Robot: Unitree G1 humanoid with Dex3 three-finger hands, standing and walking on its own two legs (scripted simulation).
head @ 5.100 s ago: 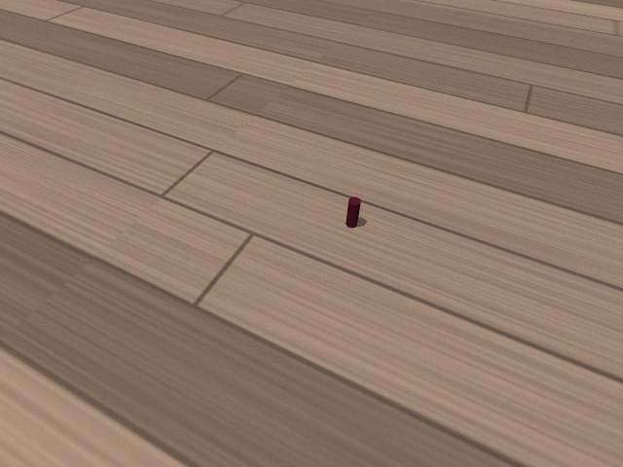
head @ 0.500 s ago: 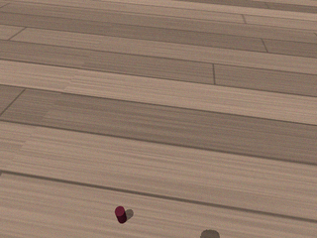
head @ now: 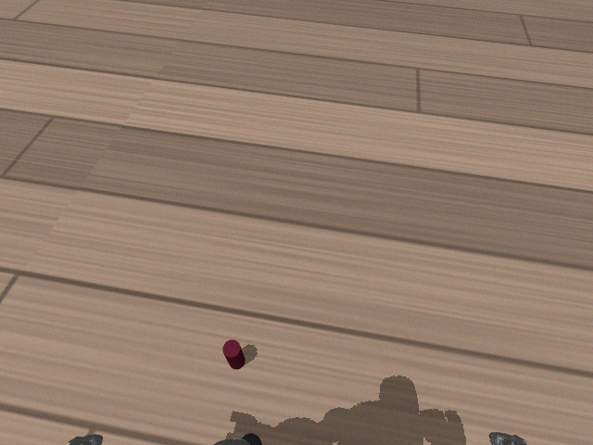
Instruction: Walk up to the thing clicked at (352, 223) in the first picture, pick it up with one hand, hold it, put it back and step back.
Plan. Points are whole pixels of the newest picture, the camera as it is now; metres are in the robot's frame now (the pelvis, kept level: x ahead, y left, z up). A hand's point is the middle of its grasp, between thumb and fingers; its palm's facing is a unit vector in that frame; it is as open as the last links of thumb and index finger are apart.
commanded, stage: walk up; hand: left
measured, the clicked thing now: (234, 355) +0.42 +0.19 -0.70
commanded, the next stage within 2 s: none
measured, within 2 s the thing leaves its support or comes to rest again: neither
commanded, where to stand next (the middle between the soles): +0.07 +0.00 m, yaw -1 degrees
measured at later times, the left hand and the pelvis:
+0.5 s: hand out of the picture +0.07 +0.30 -0.16, palm faces +0.00 -0.95 -0.32, open 7.4 cm; pelvis -0.01 +0.03 +0.00, yaw +3 degrees
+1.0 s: hand (143, 420) +0.17 +0.23 -0.15, palm faces -0.01 -0.94 -0.33, open 7.4 cm; pelvis +0.01 +0.00 -0.02, yaw +1 degrees
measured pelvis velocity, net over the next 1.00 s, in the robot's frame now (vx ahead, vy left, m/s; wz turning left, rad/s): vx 0.01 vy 0.00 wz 0.01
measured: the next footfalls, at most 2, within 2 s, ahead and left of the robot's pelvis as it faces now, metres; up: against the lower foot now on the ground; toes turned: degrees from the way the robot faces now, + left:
left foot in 0.32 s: -0.04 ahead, +0.13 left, +0.00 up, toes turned +2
right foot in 0.72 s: +0.16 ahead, -0.10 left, +0.00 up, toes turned +0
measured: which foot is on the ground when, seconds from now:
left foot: down 0.00-0.10, up 0.12-0.30, down 0.32-0.76, up 0.78-1.00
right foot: down 0.00-0.32, up 0.34-0.70, down 0.72-1.00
